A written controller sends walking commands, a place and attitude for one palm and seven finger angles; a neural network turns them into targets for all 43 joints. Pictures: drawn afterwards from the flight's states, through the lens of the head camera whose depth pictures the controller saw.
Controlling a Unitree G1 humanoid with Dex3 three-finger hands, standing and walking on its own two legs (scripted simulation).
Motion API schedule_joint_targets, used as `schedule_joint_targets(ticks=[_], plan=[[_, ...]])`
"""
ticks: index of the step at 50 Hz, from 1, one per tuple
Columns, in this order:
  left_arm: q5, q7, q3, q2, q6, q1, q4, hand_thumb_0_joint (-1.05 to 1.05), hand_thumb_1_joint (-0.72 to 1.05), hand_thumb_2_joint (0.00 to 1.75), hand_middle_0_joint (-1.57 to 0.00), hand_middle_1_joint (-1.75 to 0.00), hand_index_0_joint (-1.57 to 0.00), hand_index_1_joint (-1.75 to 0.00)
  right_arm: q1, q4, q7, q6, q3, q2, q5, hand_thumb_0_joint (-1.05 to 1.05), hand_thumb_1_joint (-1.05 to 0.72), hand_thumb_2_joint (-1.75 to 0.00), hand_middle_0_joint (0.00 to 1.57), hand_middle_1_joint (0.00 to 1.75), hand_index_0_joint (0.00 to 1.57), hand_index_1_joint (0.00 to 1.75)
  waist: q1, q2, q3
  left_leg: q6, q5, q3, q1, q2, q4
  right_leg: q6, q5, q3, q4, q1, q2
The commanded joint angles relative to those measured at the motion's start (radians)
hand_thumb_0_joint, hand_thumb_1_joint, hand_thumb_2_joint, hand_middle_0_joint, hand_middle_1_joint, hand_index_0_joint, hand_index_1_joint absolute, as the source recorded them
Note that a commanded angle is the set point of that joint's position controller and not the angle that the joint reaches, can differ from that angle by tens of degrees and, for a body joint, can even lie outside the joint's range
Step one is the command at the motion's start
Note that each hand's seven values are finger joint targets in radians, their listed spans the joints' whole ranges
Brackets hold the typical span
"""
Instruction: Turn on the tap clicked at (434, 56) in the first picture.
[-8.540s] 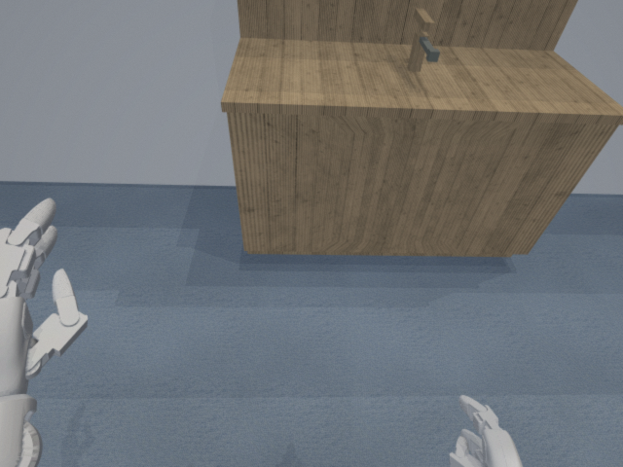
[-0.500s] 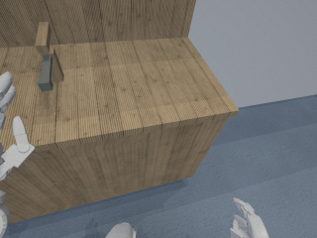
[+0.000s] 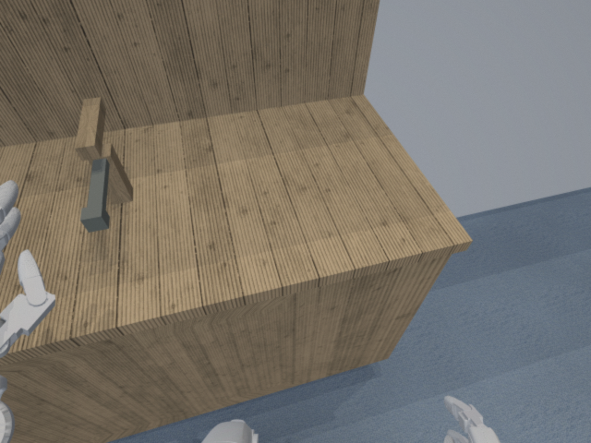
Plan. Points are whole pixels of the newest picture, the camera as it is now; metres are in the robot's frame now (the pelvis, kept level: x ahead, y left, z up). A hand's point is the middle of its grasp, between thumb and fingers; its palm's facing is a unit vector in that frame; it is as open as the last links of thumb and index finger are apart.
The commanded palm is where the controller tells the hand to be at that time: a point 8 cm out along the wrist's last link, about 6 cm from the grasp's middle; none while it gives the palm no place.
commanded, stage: shuffle to correct the standing spot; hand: left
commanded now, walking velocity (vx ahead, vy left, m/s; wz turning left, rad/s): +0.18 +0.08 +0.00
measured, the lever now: (95, 218) +0.38 +0.33 +0.07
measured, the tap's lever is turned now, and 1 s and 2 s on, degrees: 0 0 0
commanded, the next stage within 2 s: come to a stop and stand still in 0.12 s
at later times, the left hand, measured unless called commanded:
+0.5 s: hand (81, 237) +0.28 +0.26 +0.16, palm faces +0.44 -0.80 -0.40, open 7.4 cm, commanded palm +0.23 +0.29 +0.18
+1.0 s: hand (51, 256) +0.26 +0.29 +0.15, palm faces +0.43 -0.84 -0.32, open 7.4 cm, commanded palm +0.21 +0.32 +0.18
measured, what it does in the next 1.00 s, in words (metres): steps on the spot: left foot, then right foot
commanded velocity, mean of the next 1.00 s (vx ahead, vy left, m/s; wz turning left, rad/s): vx -0.01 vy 0.01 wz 0.00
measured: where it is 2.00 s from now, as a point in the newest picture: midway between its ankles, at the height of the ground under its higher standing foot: outside the picture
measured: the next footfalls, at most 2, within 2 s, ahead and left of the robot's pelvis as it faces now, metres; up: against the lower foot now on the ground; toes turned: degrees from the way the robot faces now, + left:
left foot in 0.10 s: +0.11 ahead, +0.16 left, +0.00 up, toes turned +4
right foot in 0.32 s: +0.10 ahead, -0.05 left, +0.00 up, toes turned -4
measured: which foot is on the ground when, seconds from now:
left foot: up 0.00-0.08, down 0.10-0.34, up 0.36-0.56, down 0.58-1.00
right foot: down 0.00-0.10, up 0.12-0.30, down 0.32-1.00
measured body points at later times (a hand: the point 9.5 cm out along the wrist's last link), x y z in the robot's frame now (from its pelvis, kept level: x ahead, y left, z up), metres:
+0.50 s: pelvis +0.07 +0.01 +0.00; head +0.09 +0.00 +0.45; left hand +0.25 +0.30 +0.19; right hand +0.23 -0.20 -0.10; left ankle +0.07 +0.14 -0.71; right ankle +0.09 -0.07 -0.74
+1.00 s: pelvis +0.05 +0.04 +0.00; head +0.05 +0.05 +0.45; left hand +0.23 +0.33 +0.17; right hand +0.23 -0.18 -0.07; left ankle +0.09 +0.15 -0.74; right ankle +0.09 -0.07 -0.74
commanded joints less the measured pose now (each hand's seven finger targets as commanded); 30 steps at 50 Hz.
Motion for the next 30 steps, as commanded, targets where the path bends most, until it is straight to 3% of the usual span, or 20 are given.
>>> schedule_joint_targets(ticks=[1,2,3,4,5,6,7,8,9,12,15,16,17,18,19,21,23,24,27,30], plan=[[0.003,0.028,0.019,0.161,-0.064,-0.209,-0.294,0.00,0.90,0.90,-0.20,-0.30,-0.20,-0.30,-0.125,-0.183,-0.012,-0.100,-0.039,-0.066,-0.010,0.00,-0.90,-0.90,0.20,0.30,0.20,0.30,-0.006,-0.094,-0.143,0.013,0.134,0.118,0.256,-0.065,-0.352,-0.085,0.229,0.106,-0.097,0.044,-0.145],[0.003,0.030,0.028,0.174,-0.066,-0.210,-0.325,0.00,0.90,0.90,-0.20,-0.30,-0.20,-0.30,-0.123,-0.188,-0.017,-0.107,-0.050,-0.075,-0.009,0.00,-0.90,-0.90,0.20,0.30,0.20,0.30,-0.005,-0.046,-0.159,0.016,0.165,0.106,0.323,-0.074,-0.402,-0.067,0.215,0.101,-0.031,0.034,-0.121],[0.001,0.031,0.036,0.192,-0.069,-0.207,-0.372,0.00,0.90,0.90,-0.20,-0.30,-0.20,-0.30,-0.116,-0.195,-0.021,-0.112,-0.065,-0.095,-0.001,0.00,-0.90,-0.90,0.20,0.30,0.20,0.30,-0.024,0.053,-0.181,0.044,0.176,0.015,0.456,-0.031,-0.457,-0.039,0.201,0.094,0.126,-0.049,-0.096],[-0.001,0.034,0.040,0.183,-0.079,-0.211,-0.419,0.00,0.90,0.90,-0.20,-0.30,-0.20,-0.30,-0.105,-0.206,-0.021,-0.109,-0.079,-0.121,0.004,0.00,-0.90,-0.90,0.20,0.30,0.20,0.30,-0.033,0.261,-0.220,0.123,0.244,-0.226,0.576,0.128,-0.499,0.009,0.042,0.023,0.337,-0.202,-0.006],[0.004,0.038,0.059,0.207,-0.092,-0.208,-0.430,0.00,0.90,0.90,-0.20,-0.30,-0.20,-0.30,-0.106,-0.219,-0.016,-0.102,-0.079,-0.116,0.006,0.00,-0.90,-0.90,0.20,0.30,0.20,0.30,-0.027,0.378,-0.219,0.219,0.347,-0.448,0.599,0.275,-0.569,0.022,-0.273,0.024,0.550,-0.331,0.054],[0.015,0.040,0.099,0.252,-0.092,-0.199,-0.390,0.00,0.90,0.90,-0.20,-0.30,-0.20,-0.30,-0.116,-0.219,-0.010,-0.099,-0.080,-0.106,0.004,0.00,-0.90,-0.90,0.20,0.30,0.20,0.30,-0.024,0.273,-0.172,0.257,0.340,-0.495,0.526,0.298,-0.602,0.012,-0.275,0.074,0.650,-0.379,0.055],[0.007,0.036,0.111,0.236,-0.074,-0.136,-0.329,0.00,0.90,0.90,-0.20,-0.30,-0.20,-0.30,-0.109,-0.202,-0.012,-0.089,-0.073,-0.089,0.002,0.00,-0.90,-0.90,0.20,0.30,0.20,0.30,-0.029,0.247,-0.147,0.258,0.386,-0.439,0.508,0.275,-0.573,0.013,-0.254,0.077,0.640,-0.405,0.017],[-0.003,0.035,0.150,0.274,-0.067,-0.123,-0.375,0.00,0.90,0.90,-0.20,-0.30,-0.20,-0.30,-0.123,-0.204,-0.010,-0.086,-0.074,-0.095,0.002,0.00,-0.90,-0.90,0.20,0.30,0.20,0.30,-0.027,0.288,-0.169,0.255,0.423,-0.404,0.505,0.266,-0.546,0.016,-0.249,0.085,0.618,-0.399,0.001],[-0.002,0.029,0.140,0.245,-0.067,-0.093,-0.384,0.00,0.90,0.90,-0.20,-0.30,-0.20,-0.30,-0.116,-0.204,-0.004,-0.083,-0.077,-0.094,0.004,0.00,-0.90,-0.90,0.20,0.30,0.20,0.30,-0.028,0.294,-0.155,0.239,0.419,-0.338,0.437,0.242,-0.531,0.011,-0.210,0.085,0.547,-0.359,-0.008],[-0.021,0.020,0.131,0.207,-0.067,0.020,-0.347,0.00,0.90,0.90,-0.20,-0.30,-0.20,-0.30,-0.110,-0.220,0.011,-0.081,-0.061,-0.091,0.016,0.00,-0.90,-0.90,0.20,0.30,0.20,0.30,-0.016,0.288,-0.145,0.155,0.332,-0.146,0.252,0.176,-0.507,0.009,-0.087,0.010,0.231,-0.123,0.024],[-0.026,0.021,0.128,0.199,-0.042,0.026,-0.268,0.00,0.90,0.90,-0.20,-0.30,-0.20,-0.30,-0.108,-0.225,0.007,-0.076,-0.033,-0.079,0.023,0.00,-0.90,-0.90,0.20,0.30,0.20,0.30,-0.018,0.145,-0.152,0.070,0.217,-0.074,0.131,0.122,-0.407,0.021,0.112,-0.025,-0.075,0.135,0.059],[-0.022,0.023,0.134,0.216,-0.035,-0.004,-0.244,0.00,0.90,0.90,-0.20,-0.30,-0.20,-0.30,-0.106,-0.221,0.004,-0.074,-0.032,-0.070,0.022,0.00,-0.90,-0.90,0.20,0.30,0.20,0.30,-0.025,0.024,-0.174,0.039,0.128,-0.019,0.102,0.065,-0.299,0.001,0.182,0.080,-0.133,0.194,-0.001],[-0.022,0.026,0.142,0.238,-0.025,-0.032,-0.218,0.00,0.90,0.90,-0.20,-0.30,-0.20,-0.30,-0.104,-0.220,0.001,-0.073,-0.030,-0.060,0.016,0.00,-0.90,-0.90,0.20,0.30,0.20,0.30,-0.034,-0.147,-0.182,0.002,0.000,0.025,0.055,-0.028,-0.147,-0.062,0.276,0.320,-0.201,0.183,-0.139],[-0.032,0.031,0.125,0.225,-0.012,-0.048,-0.197,0.00,0.90,0.90,-0.20,-0.30,-0.20,-0.30,-0.115,-0.217,0.002,-0.076,-0.021,-0.057,0.017,0.00,-0.90,-0.90,0.20,0.30,0.20,0.30,-0.041,-0.176,-0.141,-0.022,-0.115,-0.011,0.026,-0.054,-0.089,-0.128,0.395,0.437,-0.248,0.136,-0.260],[-0.041,0.024,0.087,0.173,0.000,-0.056,-0.162,0.00,0.90,0.90,-0.20,-0.30,-0.20,-0.30,-0.097,-0.205,0.006,-0.080,-0.041,-0.073,0.027,0.00,-0.90,-0.90,0.20,0.30,0.20,0.30,-0.031,-0.239,-0.123,-0.024,-0.152,-0.042,0.038,-0.035,-0.009,-0.151,0.448,0.447,-0.248,0.108,-0.286],[-0.036,0.029,0.083,0.186,-0.002,-0.083,-0.190,0.00,0.90,0.90,-0.20,-0.30,-0.20,-0.30,-0.126,-0.202,0.000,-0.085,-0.022,-0.064,0.027,0.00,-0.90,-0.90,0.20,0.30,0.20,0.30,-0.028,-0.161,-0.099,-0.020,-0.156,-0.073,0.054,-0.002,-0.025,-0.152,0.553,0.365,-0.193,0.091,-0.285],[-0.024,0.047,0.090,0.212,-0.011,-0.104,-0.224,0.00,0.90,0.90,-0.20,-0.30,-0.20,-0.30,-0.174,-0.187,-0.013,-0.079,0.001,-0.055,0.016,0.00,-0.90,-0.90,0.20,0.30,0.20,0.30,-0.015,-0.071,-0.130,-0.015,-0.117,-0.039,0.118,-0.010,-0.210,-0.118,0.655,0.259,-0.130,0.137,-0.241],[-0.019,0.050,0.065,0.180,-0.017,-0.093,-0.232,0.00,0.90,0.90,-0.20,-0.30,-0.20,-0.30,-0.165,-0.190,-0.019,-0.077,0.005,-0.041,0.008,0.00,-0.90,-0.90,0.20,0.30,0.20,0.30,-0.015,-0.073,-0.148,-0.011,-0.049,-0.013,0.160,-0.030,-0.283,-0.094,0.624,0.204,-0.120,0.145,-0.211],[-0.016,0.063,0.050,0.183,-0.020,-0.107,-0.330,0.00,0.90,0.90,-0.20,-0.30,-0.20,-0.30,-0.153,-0.205,-0.028,-0.081,-0.018,-0.055,0.001,0.00,-0.90,-0.90,0.20,0.30,0.20,0.30,-0.010,-0.052,-0.186,-0.007,0.187,-0.004,0.304,-0.045,-0.460,-0.042,0.526,0.165,-0.081,0.139,-0.161],[-0.020,0.063,0.063,0.197,-0.030,-0.071,-0.423,0.00,0.90,0.90,-0.20,-0.30,-0.20,-0.30,-0.167,-0.228,-0.031,-0.084,-0.045,-0.095,0.009,0.00,-0.90,-0.90,0.20,0.30,0.20,0.30,0.006,0.111,-0.199,0.031,0.421,-0.140,0.353,0.107,-0.492,-0.001,0.254,0.129,-0.050,0.067,-0.067]])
